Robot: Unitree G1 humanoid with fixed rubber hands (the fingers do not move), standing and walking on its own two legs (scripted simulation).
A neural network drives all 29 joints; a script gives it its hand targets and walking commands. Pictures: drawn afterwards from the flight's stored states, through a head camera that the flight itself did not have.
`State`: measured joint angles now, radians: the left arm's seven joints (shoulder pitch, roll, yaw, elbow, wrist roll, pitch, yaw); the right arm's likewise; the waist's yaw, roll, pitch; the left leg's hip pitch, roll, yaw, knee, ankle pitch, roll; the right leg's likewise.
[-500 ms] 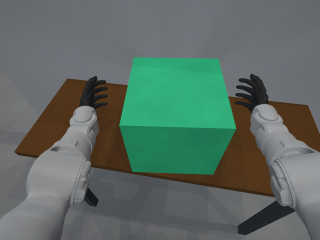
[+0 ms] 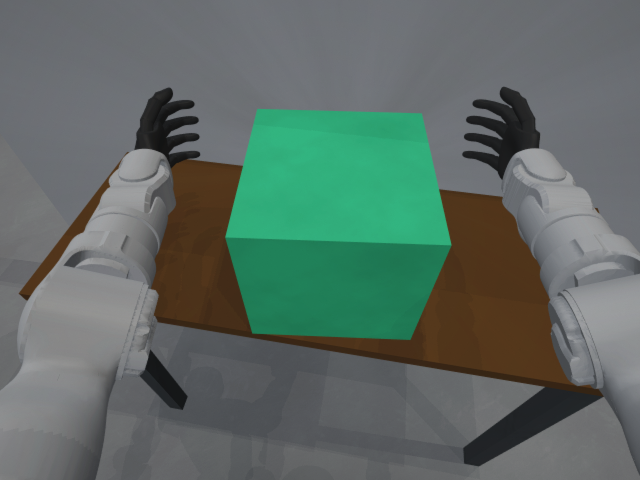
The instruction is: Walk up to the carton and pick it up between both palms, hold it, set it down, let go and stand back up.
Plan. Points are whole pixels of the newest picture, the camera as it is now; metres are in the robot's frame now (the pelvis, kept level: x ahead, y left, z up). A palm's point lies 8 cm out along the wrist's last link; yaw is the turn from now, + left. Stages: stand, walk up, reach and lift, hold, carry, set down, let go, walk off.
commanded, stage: set down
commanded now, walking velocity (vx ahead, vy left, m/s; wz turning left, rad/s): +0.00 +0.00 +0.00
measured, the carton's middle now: (335, 226) +0.48 +0.01 +0.04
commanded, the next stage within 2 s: none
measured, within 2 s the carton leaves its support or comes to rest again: neither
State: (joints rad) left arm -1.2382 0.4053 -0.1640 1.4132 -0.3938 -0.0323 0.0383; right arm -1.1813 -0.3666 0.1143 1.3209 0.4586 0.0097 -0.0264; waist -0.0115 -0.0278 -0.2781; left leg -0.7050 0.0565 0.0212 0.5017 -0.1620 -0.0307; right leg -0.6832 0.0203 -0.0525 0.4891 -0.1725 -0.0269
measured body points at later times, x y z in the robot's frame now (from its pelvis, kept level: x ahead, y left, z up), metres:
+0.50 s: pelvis +0.01 +0.01 +0.02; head +0.04 +0.02 +0.47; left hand +0.45 +0.23 +0.15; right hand +0.45 -0.22 +0.16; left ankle +0.03 +0.14 -0.73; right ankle +0.02 -0.10 -0.73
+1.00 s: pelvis +0.01 +0.01 +0.02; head +0.00 +0.02 +0.47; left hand +0.39 +0.24 +0.11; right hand +0.38 -0.21 +0.11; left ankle +0.03 +0.14 -0.73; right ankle +0.02 -0.10 -0.73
